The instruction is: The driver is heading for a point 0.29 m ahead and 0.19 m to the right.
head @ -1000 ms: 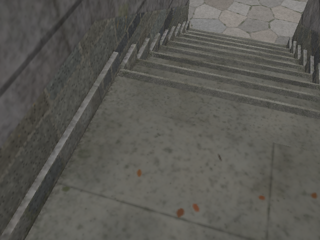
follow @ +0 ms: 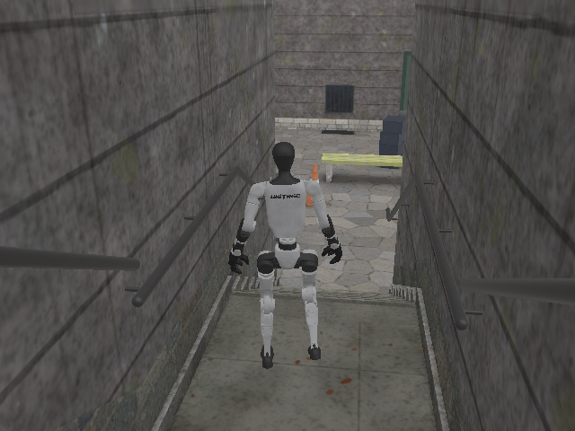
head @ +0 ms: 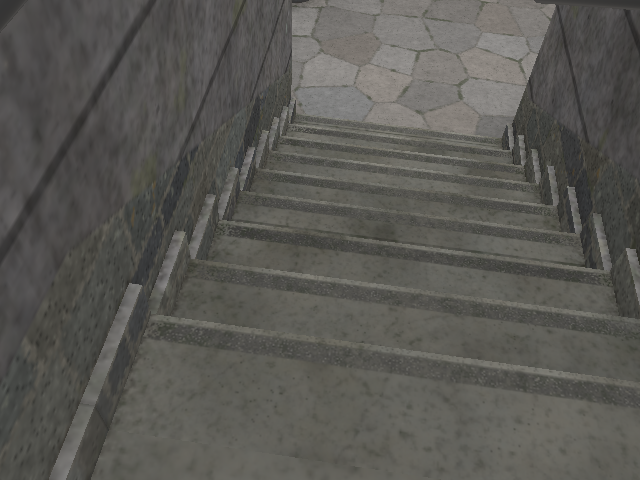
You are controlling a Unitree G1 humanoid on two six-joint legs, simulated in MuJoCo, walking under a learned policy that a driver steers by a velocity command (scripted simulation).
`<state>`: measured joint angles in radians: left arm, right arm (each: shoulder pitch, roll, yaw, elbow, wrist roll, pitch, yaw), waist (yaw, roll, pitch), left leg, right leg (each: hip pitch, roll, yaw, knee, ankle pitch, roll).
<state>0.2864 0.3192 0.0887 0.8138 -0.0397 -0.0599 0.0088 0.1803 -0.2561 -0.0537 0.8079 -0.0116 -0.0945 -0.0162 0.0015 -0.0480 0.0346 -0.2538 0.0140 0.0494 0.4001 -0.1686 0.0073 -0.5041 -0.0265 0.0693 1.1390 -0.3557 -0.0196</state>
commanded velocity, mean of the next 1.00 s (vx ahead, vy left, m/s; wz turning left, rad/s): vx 0.22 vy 0.00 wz -0.25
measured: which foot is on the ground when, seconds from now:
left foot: down 0.00-0.34, up 0.36-0.66, down 0.68-1.00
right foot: up 0.00-0.30, down 0.32-1.00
